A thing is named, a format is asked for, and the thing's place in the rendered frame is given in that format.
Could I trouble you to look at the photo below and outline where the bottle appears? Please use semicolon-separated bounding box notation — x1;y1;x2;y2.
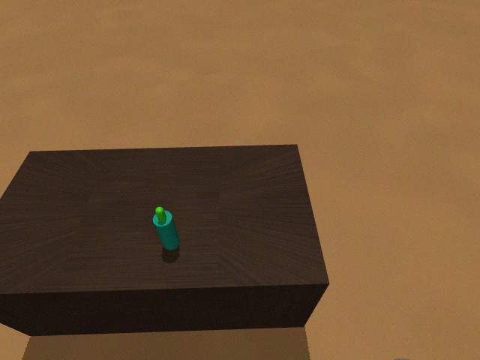
153;207;180;250

